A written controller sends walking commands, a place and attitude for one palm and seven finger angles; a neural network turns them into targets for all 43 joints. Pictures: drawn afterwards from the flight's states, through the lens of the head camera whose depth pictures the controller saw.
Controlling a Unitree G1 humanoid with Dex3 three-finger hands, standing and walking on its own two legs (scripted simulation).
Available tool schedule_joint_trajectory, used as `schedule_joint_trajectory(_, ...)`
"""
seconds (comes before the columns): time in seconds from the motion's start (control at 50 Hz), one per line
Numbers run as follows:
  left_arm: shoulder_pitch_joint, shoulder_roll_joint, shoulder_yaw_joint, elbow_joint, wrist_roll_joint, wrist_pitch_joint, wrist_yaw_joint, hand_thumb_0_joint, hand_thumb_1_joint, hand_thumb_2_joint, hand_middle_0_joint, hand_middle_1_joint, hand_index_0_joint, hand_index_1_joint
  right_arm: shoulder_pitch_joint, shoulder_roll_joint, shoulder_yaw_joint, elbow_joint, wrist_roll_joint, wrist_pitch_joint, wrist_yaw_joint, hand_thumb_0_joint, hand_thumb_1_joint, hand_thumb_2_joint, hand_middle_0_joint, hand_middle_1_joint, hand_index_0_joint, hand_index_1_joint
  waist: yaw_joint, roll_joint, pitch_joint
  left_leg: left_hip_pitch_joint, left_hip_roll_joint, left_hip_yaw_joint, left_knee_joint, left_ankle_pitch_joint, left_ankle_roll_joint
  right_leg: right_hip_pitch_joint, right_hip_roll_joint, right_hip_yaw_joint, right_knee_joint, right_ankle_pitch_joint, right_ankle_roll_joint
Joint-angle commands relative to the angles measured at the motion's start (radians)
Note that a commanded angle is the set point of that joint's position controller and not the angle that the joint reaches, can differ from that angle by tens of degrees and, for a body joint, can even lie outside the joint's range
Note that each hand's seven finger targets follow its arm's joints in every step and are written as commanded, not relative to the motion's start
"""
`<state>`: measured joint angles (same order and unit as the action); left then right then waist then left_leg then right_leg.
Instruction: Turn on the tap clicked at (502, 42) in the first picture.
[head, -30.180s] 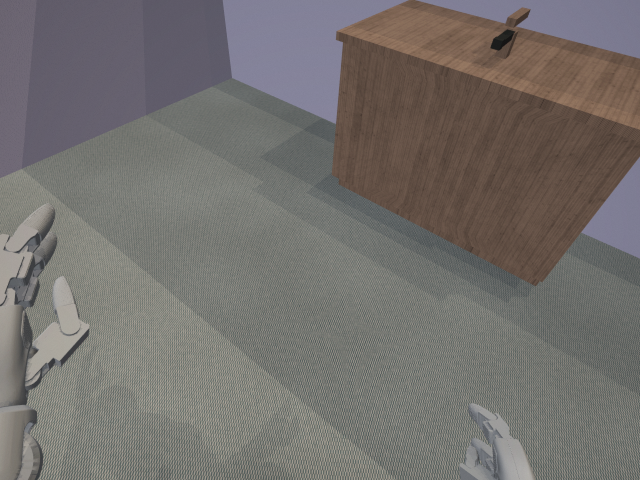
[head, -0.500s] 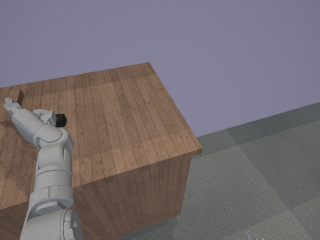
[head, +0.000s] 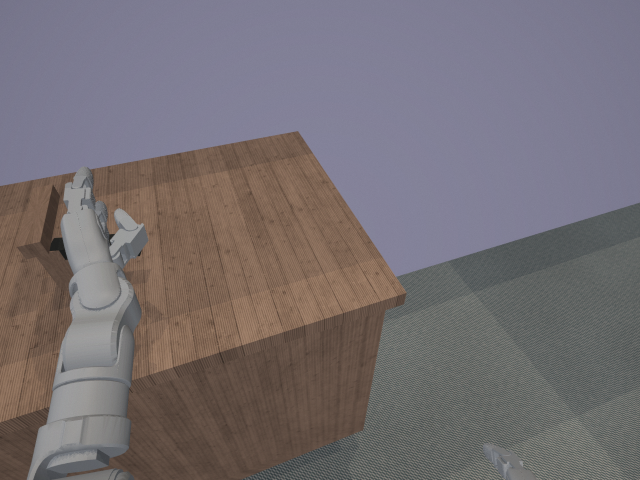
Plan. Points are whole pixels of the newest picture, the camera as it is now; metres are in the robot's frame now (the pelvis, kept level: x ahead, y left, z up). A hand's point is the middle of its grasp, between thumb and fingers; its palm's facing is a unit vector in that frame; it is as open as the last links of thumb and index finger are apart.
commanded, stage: draw the hand back beside the body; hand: left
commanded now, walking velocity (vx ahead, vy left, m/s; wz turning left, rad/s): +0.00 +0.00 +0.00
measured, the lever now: (131, 243) +0.43 +0.32 +0.06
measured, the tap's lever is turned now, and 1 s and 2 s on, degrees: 75 75 75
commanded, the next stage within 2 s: step back with the hand held close in 1.30 s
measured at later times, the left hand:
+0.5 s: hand (115, 294) +0.27 +0.24 +0.15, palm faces +0.33 -0.91 -0.24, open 7.7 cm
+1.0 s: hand (99, 326) +0.22 +0.23 +0.16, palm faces +0.35 -0.88 -0.33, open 7.5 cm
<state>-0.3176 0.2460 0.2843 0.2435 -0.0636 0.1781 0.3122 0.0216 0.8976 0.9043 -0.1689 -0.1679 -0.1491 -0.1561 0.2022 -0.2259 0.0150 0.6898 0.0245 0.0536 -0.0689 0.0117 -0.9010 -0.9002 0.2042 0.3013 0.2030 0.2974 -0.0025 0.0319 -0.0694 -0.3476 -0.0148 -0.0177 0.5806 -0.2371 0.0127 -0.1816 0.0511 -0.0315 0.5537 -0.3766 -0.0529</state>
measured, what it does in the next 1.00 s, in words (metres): stands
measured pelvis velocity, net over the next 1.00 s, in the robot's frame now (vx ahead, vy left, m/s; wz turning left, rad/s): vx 0.02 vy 0.00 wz -0.01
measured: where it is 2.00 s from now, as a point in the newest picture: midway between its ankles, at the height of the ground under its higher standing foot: outside the picture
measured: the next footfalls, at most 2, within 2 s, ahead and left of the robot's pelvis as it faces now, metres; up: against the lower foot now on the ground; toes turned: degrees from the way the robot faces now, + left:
none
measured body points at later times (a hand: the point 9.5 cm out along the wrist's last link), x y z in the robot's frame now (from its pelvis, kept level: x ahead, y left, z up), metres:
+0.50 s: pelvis -0.01 +0.01 +0.01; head -0.04 -0.01 +0.46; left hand +0.25 +0.29 +0.16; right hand +0.16 -0.22 -0.08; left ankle +0.04 +0.11 -0.73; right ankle -0.05 -0.08 -0.73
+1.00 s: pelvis +0.02 +0.00 +0.01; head -0.01 -0.02 +0.46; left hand +0.20 +0.27 +0.18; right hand +0.20 -0.23 -0.07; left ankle +0.04 +0.11 -0.73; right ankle -0.05 -0.08 -0.73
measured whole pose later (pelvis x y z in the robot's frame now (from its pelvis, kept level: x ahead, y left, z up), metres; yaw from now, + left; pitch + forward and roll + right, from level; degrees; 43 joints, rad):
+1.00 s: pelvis +0.02 +0.00 +0.01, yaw +0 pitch -4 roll +0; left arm 0.43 0.34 0.24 -0.37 -0.10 -0.10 0.09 0.02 0.89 0.90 -0.20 -0.30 -0.20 -0.29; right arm 0.19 -0.23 0.01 0.62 0.00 -0.06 -0.03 0.01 -0.90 -0.90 0.20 0.30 0.20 0.30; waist 0.05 0.05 0.00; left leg -0.19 -0.01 -0.01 0.49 -0.23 0.01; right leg 0.00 0.06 -0.02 0.41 -0.34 -0.05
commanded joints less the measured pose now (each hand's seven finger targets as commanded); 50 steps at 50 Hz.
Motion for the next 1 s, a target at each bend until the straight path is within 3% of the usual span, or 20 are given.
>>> schedule_joint_trajectory(0.0, -0.163, 0.313, 0.181, -0.195, -0.095, -0.027, -0.108, 0.0, 0.9, 0.9, -0.16, -0.18, -0.16, -0.18, -0.157, -0.128, -0.024, -0.177, 0.031, -0.038, -0.045, 0.0, -0.9, -0.9, 0.2, 0.3, 0.2, 0.3, 0.078, -0.029, -0.181, 0.174, -0.009, 0.007, -0.086, 0.196, 0.031, 0.038, -0.022, 0.031, -0.126, 0.433, 0.032)
schedule_joint_trajectory(0.02, -0.003, 0.454, 0.163, -0.099, -0.03, -0.096, -0.132, 0.0, 0.9, 0.9, -0.161, -0.183, -0.161, -0.183, -0.07, -0.141, -0.037, -0.162, 0.007, -0.044, -0.017, 0.0, -0.9, -0.9, 0.2, 0.3, 0.2, 0.3, 0.031, -0.048, -0.095, 0.189, 0.016, 0.0, -0.101, 0.14, 0.031, 0.018, -0.045, 0.043, -0.163, 0.42, 0.047)
schedule_joint_trajectory(0.06, 0.011, 0.398, 0.122, -0.133, -0.05, -0.158, -0.169, 0.0, 0.9, 0.9, -0.163, -0.189, -0.163, -0.189, -0.098, -0.136, -0.036, -0.195, 0.019, -0.053, -0.004, 0.0, -0.9, -0.9, 0.2, 0.3, 0.2, 0.3, 0.034, -0.054, -0.047, 0.163, 0.018, -0.001, -0.122, 0.096, 0.03, 0.011, -0.036, 0.039, -0.184, 0.331, 0.033)
schedule_joint_trajectory(0.1, -0.111, 0.402, 0.08, -0.292, -0.047, -0.218, -0.186, 0.0, 0.9, 0.9, -0.165, -0.195, -0.165, -0.195, -0.125, -0.141, -0.037, -0.209, 0.02, -0.076, 0.001, 0.0, -0.9, -0.9, 0.2, 0.3, 0.2, 0.3, 0.021, 0.075, -0.033, 0.235, 0.015, -0.003, -0.146, 0.051, 0.027, -0.035, -0.026, 0.046, -0.229, 0.236, 0.023)
schedule_joint_trajectory(0.16, -0.168, 0.372, 0.027, -0.416, -0.035, -0.286, -0.18, 0.0, 0.9, 0.9, -0.168, -0.204, -0.168, -0.204, -0.126, -0.144, -0.037, -0.207, 0.014, -0.133, 0.011, 0.0, -0.9, -0.9, 0.2, 0.3, 0.2, 0.3, 0.005, 0.168, -0.048, 0.324, 0.02, -0.035, -0.176, 0.016, 0.019, -0.072, -0.014, 0.041, -0.243, 0.181, 0.012)
schedule_joint_trajectory(0.2, -0.185, 0.342, -0.004, -0.477, -0.027, -0.319, -0.175, 0.0, 0.9, 0.9, -0.17, -0.21, -0.17, -0.21, -0.124, -0.147, -0.039, -0.198, 0.011, -0.164, 0.013, 0.0, -0.9, -0.9, 0.2, 0.3, 0.2, 0.3, -0.001, 0.169, -0.064, 0.373, 0.021, -0.054, -0.193, -0.006, 0.015, -0.09, -0.004, 0.032, -0.25, 0.178, 0.011)
schedule_joint_trajectory(0.24, -0.131, 0.291, -0.037, -0.456, -0.028, -0.339, -0.169, 0.0, 0.9, 0.9, -0.172, -0.216, -0.172, -0.216, -0.12, -0.15, -0.043, -0.184, 0.009, -0.188, 0.013, 0.0, -0.9, -0.9, 0.2, 0.3, 0.2, 0.3, -0.001, 0.116, -0.056, 0.382, 0.025, -0.068, -0.211, -0.04, 0.017, -0.088, -0.002, 0.029, -0.248, 0.167, 0.013)
schedule_joint_trajectory(0.28, -0.027, 0.282, -0.026, -0.395, -0.03, -0.343, -0.169, 0.0, 0.9, 0.9, -0.174, -0.222, -0.174, -0.222, -0.116, -0.155, -0.048, -0.174, 0.008, -0.19, 0.013, 0.0, -0.9, -0.9, 0.2, 0.3, 0.2, 0.3, 0.005, 0.003, -0.04, 0.35, 0.023, -0.062, -0.216, -0.044, 0.026, -0.064, -0.002, 0.027, -0.254, 0.158, 0.018)
schedule_joint_trajectory(0.32, 0.041, 0.248, -0.043, -0.355, -0.033, -0.348, -0.18, 0.0, 0.9, 0.9, -0.176, -0.228, -0.176, -0.228, -0.12, -0.146, -0.047, -0.174, 0.01, -0.181, 0.015, 0.0, -0.9, -0.9, 0.2, 0.3, 0.2, 0.3, 0.007, -0.045, -0.01, 0.321, 0.021, -0.049, -0.219, -0.049, 0.032, -0.043, -0.011, 0.029, -0.254, 0.142, 0.021)
schedule_joint_trajectory(0.34, 0.08, 0.277, -0.007, -0.353, -0.035, -0.351, -0.183, 0.0, 0.9, 0.9, -0.177, -0.231, -0.177, -0.231, -0.124, -0.15, -0.05, -0.173, 0.009, -0.175, 0.015, 0.0, -0.9, -0.9, 0.2, 0.3, 0.2, 0.3, 0.017, -0.068, -0.015, 0.316, 0.019, -0.04, -0.215, -0.04, 0.034, -0.039, -0.01, 0.031, -0.263, 0.145, 0.024)
schedule_joint_trajectory(0.42, 0.211, 0.297, 0.036, -0.422, -0.042, -0.361, -0.202, 0.0, 0.9, 0.9, -0.181, -0.243, -0.181, -0.243, -0.135, -0.134, -0.043, -0.193, 0.008, -0.155, 0.02, 0.0, -0.9, -0.9, 0.2, 0.3, 0.2, 0.3, 0.038, 0.006, -0.027, 0.305, 0.019, -0.023, -0.208, 0.029, 0.029, 0.018, -0.022, 0.033, -0.259, 0.194, 0.019)
schedule_joint_trajectory(0.5, 0.251, 0.368, 0.115, -0.568, -0.036, -0.372, -0.203, 0.0, 0.9, 0.9, -0.185, -0.255, -0.185, -0.255, -0.142, -0.129, -0.039, -0.206, -0.002, -0.154, 0.023, 0.0, -0.9, -0.9, 0.2, 0.3, 0.2, 0.3, 0.049, 0.091, -0.035, 0.319, 0.023, -0.022, -0.198, 0.084, 0.02, 0.03, -0.021, 0.031, -0.267, 0.248, 0.011)
schedule_joint_trajectory(0.52, 0.267, 0.329, 0.085, -0.597, -0.038, -0.373, -0.205, 0.0, 0.9, 0.9, -0.186, -0.258, -0.186, -0.258, -0.141, -0.119, -0.035, -0.214, -0.003, -0.157, 0.024, 0.0, -0.9, -0.9, 0.2, 0.3, 0.2, 0.3, 0.043, 0.116, -0.025, 0.319, 0.023, -0.019, -0.195, 0.091, 0.02, 0.028, -0.025, 0.031, -0.259, 0.257, 0.011)
schedule_joint_trajectory(0.58, 0.323, 0.326, 0.091, -0.631, -0.038, -0.368, -0.204, 0.0, 0.9, 0.9, -0.189, -0.267, -0.189, -0.267, -0.142, -0.121, -0.038, -0.22, -0.007, -0.165, 0.025, 0.0, -0.9, -0.9, 0.2, 0.3, 0.2, 0.3, 0.046, 0.058, -0.018, 0.319, 0.024, -0.014, -0.18, 0.129, 0.023, 0.025, -0.023, 0.028, -0.257, 0.298, 0.014)
schedule_joint_trajectory(0.62, 0.354, 0.292, 0.066, -0.636, -0.037, -0.361, -0.205, 0.0, 0.9, 0.9, -0.191, -0.273, -0.191, -0.273, -0.14, -0.116, -0.038, -0.218, -0.007, -0.165, 0.024, 0.0, -0.9, -0.9, 0.2, 0.3, 0.2, 0.3, 0.038, 0.069, 0.002, 0.327, 0.027, -0.013, -0.178, 0.13, 0.024, 0.014, -0.026, 0.03, -0.254, 0.295, 0.015)
schedule_joint_trajectory(0.68, 0.399, 0.266, 0.045, -0.635, -0.039, -0.352, -0.209, 0.0, 0.9, 0.9, -0.194, -0.282, -0.194, -0.282, -0.143, -0.125, -0.043, -0.219, -0.007, -0.168, 0.024, 0.0, -0.9, -0.9, 0.2, 0.3, 0.2, 0.3, 0.039, -0.013, 0.01, 0.327, 0.025, -0.01, -0.163, 0.151, 0.032, 0.005, -0.026, 0.029, -0.249, 0.322, 0.022)
schedule_joint_trajectory(0.72, 0.428, 0.245, 0.028, -0.656, -0.038, -0.35, -0.21, 0.0, 0.9, 0.9, -0.196, -0.288, -0.196, -0.288, -0.143, -0.122, -0.046, -0.221, -0.006, -0.165, 0.023, 0.0, -0.9, -0.9, 0.2, 0.3, 0.2, 0.3, 0.037, 0.0, 0.009, 0.335, 0.026, -0.009, -0.16, 0.161, 0.034, 0.004, -0.03, 0.03, -0.242, 0.327, 0.023)
schedule_joint_trajectory(0.84, 0.536, 0.286, 0.073, -0.793, -0.03, -0.36, -0.202, 0.0, 0.9, 0.9, -0.2, -0.3, -0.2, -0.3, -0.143, -0.119, -0.048, -0.224, -0.013, -0.171, 0.027, 0.0, -0.9, -0.9, 0.2, 0.3, 0.2, 0.3, 0.056, 0.025, -0.05, 0.342, 0.02, -0.008, -0.131, 0.248, 0.034, 0.042, -0.04, 0.027, -0.216, 0.428, 0.022)
schedule_joint_trajectory(0.9, 0.601, 0.311, 0.108, -0.837, -0.031, -0.357, -0.199, 0.0, 0.9, 0.9, -0.2, -0.3, -0.2, -0.3, -0.145, -0.114, -0.046, -0.224, -0.015, -0.171, 0.028, 0.0, -0.9, -0.9, 0.2, 0.3, 0.2, 0.3, 0.06, 0.03, -0.036, 0.326, 0.019, -0.003, -0.117, 0.266, 0.035, 0.043, -0.043, 0.026, -0.215, 0.457, 0.022)
schedule_joint_trajectory(0.98, 0.692, 0.282, 0.101, -0.861, -0.038, -0.35, -0.205, 0.0, 0.9, 0.9, -0.2, -0.3, -0.2, -0.3, -0.143, -0.107, -0.046, -0.235, -0.014, -0.168, 0.03, 0.0, -0.9, -0.9, 0.2, 0.3, 0.2, 0.3, 0.059, 0.019, -0.012, 0.298, 0.021, 0.0, -0.102, 0.26, 0.034, 0.033, -0.048, 0.024, -0.203, 0.475, 0.026)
